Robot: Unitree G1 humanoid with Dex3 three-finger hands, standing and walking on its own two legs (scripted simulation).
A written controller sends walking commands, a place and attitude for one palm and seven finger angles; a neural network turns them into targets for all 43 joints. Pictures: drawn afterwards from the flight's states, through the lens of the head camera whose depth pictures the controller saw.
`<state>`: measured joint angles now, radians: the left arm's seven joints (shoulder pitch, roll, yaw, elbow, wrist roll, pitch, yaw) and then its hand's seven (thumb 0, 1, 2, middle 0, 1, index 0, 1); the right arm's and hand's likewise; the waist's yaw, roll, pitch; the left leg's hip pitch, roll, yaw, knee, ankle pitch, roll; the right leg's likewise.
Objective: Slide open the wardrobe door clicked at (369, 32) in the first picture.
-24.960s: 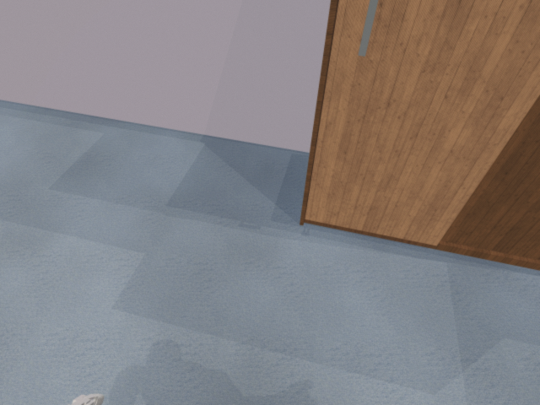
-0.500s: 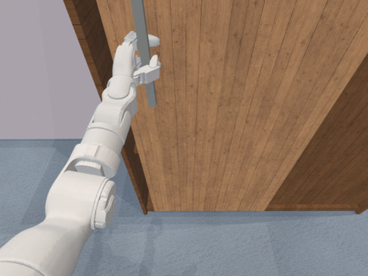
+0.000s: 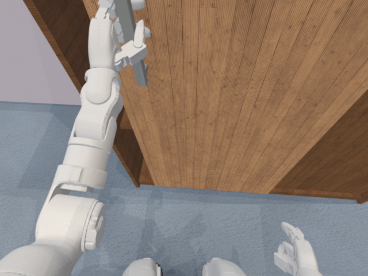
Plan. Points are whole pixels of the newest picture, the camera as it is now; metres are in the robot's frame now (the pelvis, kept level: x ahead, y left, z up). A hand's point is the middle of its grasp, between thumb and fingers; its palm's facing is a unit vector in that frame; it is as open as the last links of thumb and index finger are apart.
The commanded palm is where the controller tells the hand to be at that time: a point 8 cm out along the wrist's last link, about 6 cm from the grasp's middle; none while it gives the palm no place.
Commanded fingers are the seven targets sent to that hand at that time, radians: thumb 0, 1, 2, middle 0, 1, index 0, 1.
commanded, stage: step sideways, sliding the door along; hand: left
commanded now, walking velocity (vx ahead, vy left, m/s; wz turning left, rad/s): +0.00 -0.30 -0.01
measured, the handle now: (131, 22) +0.50 +0.14 +0.24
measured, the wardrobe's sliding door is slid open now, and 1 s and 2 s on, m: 0.09 0.42 0.48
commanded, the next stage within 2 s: stop walking and hold the door there in 1.62 s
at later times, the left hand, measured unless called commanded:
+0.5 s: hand (202, 46) +0.46 +0.01 +0.22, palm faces +0.29 -0.95 -0.09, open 6.3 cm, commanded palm +0.43 -0.01 +0.22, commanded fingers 0.00 0.90 0.90 -0.45 -1.40 -0.45 -1.40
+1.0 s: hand (334, 55) +0.46 -0.21 +0.21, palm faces +0.22 -0.96 -0.16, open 6.8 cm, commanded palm +0.44 -0.23 +0.22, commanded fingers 0.00 0.90 0.90 -0.45 -1.40 -0.45 -1.40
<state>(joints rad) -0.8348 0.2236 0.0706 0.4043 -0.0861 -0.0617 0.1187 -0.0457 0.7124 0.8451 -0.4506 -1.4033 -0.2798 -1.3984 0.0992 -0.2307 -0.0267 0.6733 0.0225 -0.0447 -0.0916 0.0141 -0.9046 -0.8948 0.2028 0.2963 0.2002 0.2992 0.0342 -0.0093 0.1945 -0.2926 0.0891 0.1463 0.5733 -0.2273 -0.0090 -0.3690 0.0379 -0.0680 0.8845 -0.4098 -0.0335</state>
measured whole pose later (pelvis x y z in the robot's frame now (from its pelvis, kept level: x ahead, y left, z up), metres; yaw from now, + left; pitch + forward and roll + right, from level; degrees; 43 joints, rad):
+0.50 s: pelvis +0.06 -0.19 -0.01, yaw +8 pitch -2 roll +0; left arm -0.75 0.21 0.06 0.15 -0.10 -0.02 0.13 -0.04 0.77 0.86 -0.47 -1.41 -0.15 -1.31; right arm 0.10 -0.19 -0.03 0.60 0.06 -0.08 0.00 0.01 -0.91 -0.89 0.20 0.30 0.20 0.30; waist 0.12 0.06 0.27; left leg -0.26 0.27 -0.02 0.62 -0.31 -0.14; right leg -0.38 -0.02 -0.04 0.79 -0.35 0.01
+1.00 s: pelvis +0.12 -0.36 -0.01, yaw +10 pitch -3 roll +0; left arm -0.47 0.13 -0.07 -0.16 -0.01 -0.09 0.12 -0.07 0.77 0.82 -0.54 -1.40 -0.09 -1.20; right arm -0.04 -0.14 0.02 0.55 0.04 -0.11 0.01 0.01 -0.90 -0.89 0.20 0.30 0.20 0.30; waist 0.11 0.09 0.27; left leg -0.24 0.28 0.02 0.79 -0.47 -0.08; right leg -0.42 -0.03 -0.04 0.73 -0.25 0.01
